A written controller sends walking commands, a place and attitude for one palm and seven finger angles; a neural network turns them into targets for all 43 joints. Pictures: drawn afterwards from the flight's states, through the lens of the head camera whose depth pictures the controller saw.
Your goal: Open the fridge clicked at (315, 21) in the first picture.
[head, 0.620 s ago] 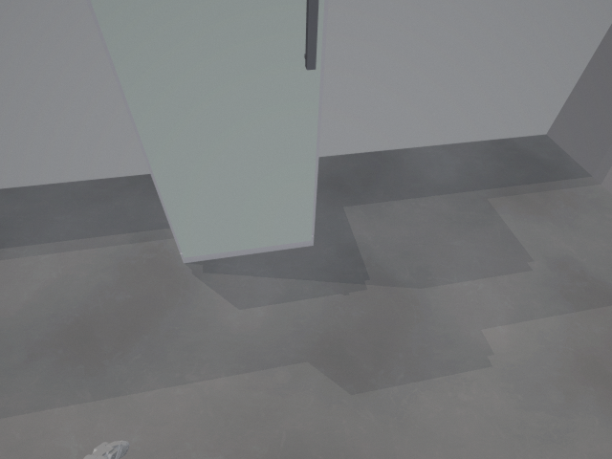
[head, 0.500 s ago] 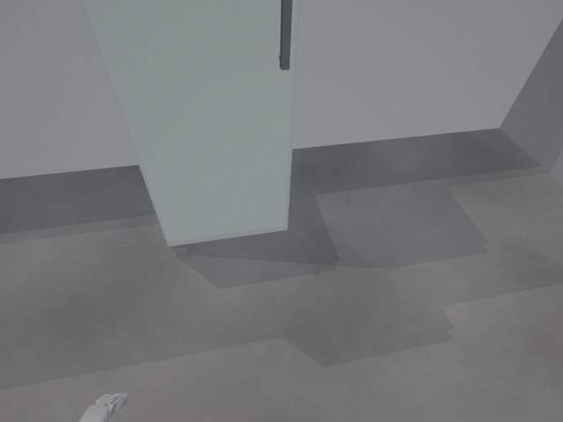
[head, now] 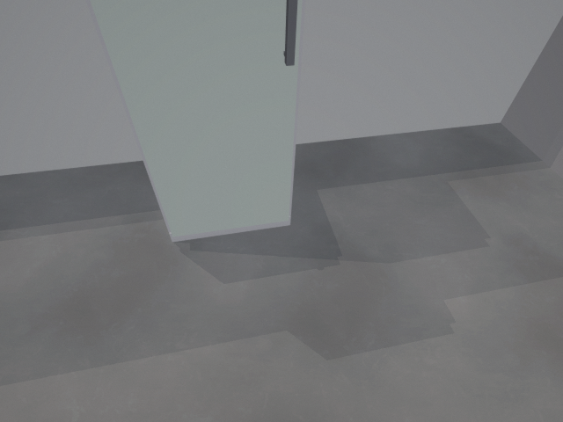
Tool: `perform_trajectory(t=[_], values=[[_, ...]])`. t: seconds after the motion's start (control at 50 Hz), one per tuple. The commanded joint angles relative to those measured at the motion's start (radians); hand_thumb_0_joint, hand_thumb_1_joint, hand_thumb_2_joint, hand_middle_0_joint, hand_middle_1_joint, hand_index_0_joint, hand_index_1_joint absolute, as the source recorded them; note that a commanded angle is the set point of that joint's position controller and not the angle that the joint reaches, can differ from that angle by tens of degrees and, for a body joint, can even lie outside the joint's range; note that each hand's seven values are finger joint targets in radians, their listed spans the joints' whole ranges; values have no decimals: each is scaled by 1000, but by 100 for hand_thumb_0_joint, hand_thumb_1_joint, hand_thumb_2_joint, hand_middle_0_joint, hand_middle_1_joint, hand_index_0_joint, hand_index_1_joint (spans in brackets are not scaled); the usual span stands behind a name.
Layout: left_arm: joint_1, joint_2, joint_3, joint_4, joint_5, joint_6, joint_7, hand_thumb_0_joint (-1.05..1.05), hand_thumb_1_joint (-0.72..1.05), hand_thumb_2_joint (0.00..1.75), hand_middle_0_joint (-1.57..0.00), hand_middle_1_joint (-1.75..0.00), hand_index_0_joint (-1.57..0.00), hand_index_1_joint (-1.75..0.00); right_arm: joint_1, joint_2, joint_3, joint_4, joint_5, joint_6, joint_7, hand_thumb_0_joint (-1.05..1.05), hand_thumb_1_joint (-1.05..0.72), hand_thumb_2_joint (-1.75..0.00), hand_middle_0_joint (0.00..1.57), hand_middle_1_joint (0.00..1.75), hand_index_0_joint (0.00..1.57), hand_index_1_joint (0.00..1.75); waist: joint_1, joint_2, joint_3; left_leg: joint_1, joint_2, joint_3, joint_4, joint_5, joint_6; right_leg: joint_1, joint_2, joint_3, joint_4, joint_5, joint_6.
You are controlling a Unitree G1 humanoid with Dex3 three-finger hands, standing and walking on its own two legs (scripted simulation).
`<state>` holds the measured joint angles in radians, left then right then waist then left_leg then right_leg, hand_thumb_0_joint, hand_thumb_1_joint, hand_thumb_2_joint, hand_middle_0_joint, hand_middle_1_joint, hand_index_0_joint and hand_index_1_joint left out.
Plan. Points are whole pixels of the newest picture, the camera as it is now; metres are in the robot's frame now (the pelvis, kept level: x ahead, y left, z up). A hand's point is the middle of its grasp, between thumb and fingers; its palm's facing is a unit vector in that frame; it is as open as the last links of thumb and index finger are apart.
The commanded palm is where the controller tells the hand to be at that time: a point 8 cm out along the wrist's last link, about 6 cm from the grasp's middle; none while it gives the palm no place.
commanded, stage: stand and wait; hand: right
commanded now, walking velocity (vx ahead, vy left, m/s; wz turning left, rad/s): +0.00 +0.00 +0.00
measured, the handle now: (289, 3) +1.00 +0.04 +0.20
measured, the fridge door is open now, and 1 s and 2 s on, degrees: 0 0 0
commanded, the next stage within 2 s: look at it before walking up in 0.28 s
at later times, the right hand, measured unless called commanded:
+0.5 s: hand out of the picture +0.07 -0.24 -0.15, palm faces -0.04 +0.94 -0.33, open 7.4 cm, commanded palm none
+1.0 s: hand out of the picture +0.07 -0.25 -0.15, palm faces -0.03 +0.94 -0.33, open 7.4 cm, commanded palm none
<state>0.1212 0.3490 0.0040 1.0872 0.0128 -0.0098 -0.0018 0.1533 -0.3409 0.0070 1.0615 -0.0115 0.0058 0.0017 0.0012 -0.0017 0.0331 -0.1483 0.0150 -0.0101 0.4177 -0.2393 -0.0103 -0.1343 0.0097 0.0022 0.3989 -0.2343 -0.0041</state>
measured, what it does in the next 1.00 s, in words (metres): stands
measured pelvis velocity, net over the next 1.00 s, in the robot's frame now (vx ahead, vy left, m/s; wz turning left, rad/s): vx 0.00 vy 0.00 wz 0.00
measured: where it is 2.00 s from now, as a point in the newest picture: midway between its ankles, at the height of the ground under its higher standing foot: outside the picture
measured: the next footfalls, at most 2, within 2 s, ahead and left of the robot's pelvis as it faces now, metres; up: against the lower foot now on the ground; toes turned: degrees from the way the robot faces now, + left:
left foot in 1.70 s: +0.30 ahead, +0.11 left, +0.00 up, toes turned +11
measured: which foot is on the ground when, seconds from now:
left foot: down 0.00-1.00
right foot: down 0.00-1.00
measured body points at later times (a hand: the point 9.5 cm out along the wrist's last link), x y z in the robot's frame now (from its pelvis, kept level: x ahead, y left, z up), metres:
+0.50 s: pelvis -0.01 +0.00 +0.00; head -0.01 +0.01 +0.45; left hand +0.07 +0.30 -0.13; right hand +0.07 -0.29 -0.13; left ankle -0.01 +0.13 -0.74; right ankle -0.01 -0.12 -0.74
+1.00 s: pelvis +0.00 +0.00 +0.00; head +0.00 +0.00 +0.45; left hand +0.08 +0.29 -0.13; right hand +0.07 -0.30 -0.13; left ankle -0.01 +0.13 -0.74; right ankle -0.01 -0.12 -0.74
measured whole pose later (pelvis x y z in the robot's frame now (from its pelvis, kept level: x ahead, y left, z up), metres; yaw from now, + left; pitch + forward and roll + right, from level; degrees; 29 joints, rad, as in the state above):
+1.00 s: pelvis +0.00 +0.00 +0.00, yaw +0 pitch -2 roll +0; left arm 0.11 0.34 0.00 1.12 0.01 -0.02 0.00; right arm 0.14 -0.34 0.01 1.08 -0.01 0.00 0.00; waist 0.00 0.00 0.03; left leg -0.13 0.02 -0.01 0.36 -0.20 -0.01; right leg -0.12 0.01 0.00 0.35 -0.20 -0.01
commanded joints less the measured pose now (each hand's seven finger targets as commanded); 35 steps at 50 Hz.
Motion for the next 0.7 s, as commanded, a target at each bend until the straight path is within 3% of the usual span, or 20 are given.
perform_trajectory(t=[0.0, 0.3, 0.68], values=[[-62, 194, 35, -67, -4, -25, 16, 0, 90, 90, -20, -30, -20, -30, -56, -208, -42, -63, 3, -33, -15, 0, -90, -90, 20, 30, 20, 30, -5, 17, -71, 12, 109, -94, -69, 182, 45, 3, -119, 93, -62, 176, -29], [-47, 194, 32, -42, -4, -25, 13, 0, 90, 90, -20, -30, -20, -30, -62, -207, -42, -50, 0, -34, -13, 0, -90, -90, 20, 30, 20, 30, -2, 20, -45, -9, 105, -106, -104, 99, 43, -11, -122, 96, -89, 123, -23], [-49, 195, 33, -36, -6, -27, 15, 0, 90, 90, -20, -30, -20, -30, -51, -205, -40, -42, 0, -37, -14, 0, -90, -90, 20, 30, 20, 30, -1, 6, -65, 10, 106, -98, -100, 172, 40, 16, -128, 99, -90, 179, -23]])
